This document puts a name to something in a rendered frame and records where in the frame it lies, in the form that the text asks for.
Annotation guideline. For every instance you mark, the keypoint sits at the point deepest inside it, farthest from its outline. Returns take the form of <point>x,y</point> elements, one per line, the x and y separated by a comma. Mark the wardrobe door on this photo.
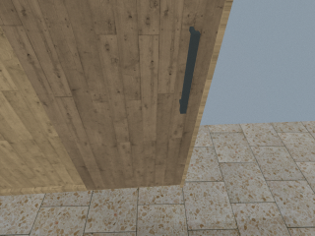
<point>109,75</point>
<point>31,152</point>

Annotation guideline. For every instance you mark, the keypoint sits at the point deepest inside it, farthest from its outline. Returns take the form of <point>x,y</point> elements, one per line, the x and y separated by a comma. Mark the handle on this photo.
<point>189,70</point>

